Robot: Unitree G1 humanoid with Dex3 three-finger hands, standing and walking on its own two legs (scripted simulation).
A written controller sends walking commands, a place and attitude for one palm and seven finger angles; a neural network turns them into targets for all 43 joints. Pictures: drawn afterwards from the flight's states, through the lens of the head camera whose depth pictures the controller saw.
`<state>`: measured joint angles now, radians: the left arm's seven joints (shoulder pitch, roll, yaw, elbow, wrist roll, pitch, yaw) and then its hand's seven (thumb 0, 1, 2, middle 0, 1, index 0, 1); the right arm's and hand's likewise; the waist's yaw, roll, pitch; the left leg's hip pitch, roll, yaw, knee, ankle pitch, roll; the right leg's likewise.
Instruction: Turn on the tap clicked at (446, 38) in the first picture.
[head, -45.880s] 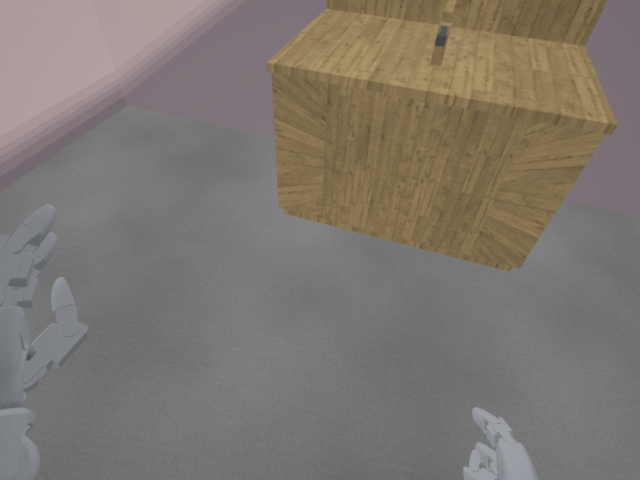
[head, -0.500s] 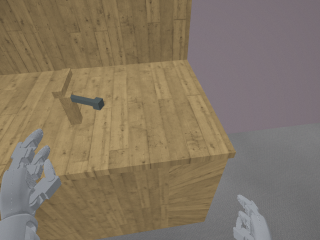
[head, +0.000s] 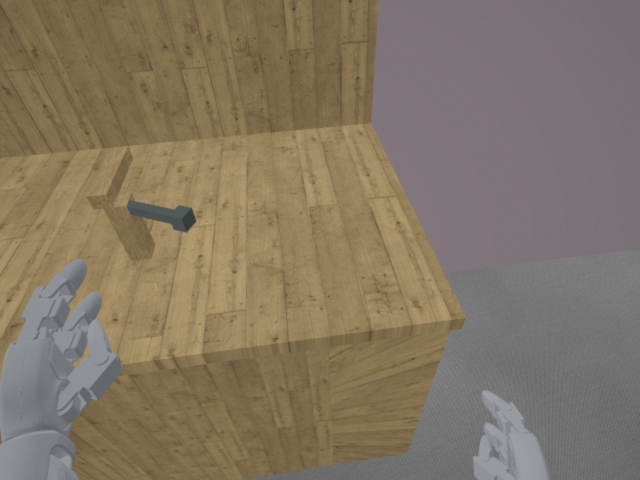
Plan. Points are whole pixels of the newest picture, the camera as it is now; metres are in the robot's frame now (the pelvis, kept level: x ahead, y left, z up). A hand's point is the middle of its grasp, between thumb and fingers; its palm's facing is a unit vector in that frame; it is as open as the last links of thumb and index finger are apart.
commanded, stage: reach beside the lever's end, fingers flat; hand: left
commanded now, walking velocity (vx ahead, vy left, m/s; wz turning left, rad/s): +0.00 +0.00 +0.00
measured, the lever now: (182, 218) +0.45 +0.28 +0.09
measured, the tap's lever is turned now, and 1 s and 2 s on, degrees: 64 64 64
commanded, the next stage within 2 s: none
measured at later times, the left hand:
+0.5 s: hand (96, 327) +0.22 +0.27 +0.14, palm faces +0.47 -0.87 -0.13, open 7.4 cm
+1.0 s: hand (83, 301) +0.26 +0.32 +0.13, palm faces +0.48 -0.87 -0.11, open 7.6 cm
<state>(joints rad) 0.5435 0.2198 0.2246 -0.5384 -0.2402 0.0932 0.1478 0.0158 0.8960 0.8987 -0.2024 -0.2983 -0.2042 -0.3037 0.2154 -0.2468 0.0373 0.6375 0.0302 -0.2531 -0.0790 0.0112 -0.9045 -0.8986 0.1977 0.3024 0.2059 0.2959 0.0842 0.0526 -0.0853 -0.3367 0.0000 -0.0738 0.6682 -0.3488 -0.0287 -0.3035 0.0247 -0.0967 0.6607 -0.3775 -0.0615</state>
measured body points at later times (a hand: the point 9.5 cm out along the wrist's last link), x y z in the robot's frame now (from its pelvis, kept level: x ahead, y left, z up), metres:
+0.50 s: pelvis -0.01 +0.00 +0.00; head -0.02 -0.02 +0.45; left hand +0.19 +0.32 +0.15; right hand +0.18 -0.23 -0.08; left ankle +0.00 +0.14 -0.72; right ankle -0.02 -0.07 -0.72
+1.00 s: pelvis -0.01 +0.03 +0.01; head -0.01 +0.01 +0.46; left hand +0.23 +0.36 +0.14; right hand +0.17 -0.21 -0.08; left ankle +0.00 +0.14 -0.72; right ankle -0.02 -0.07 -0.72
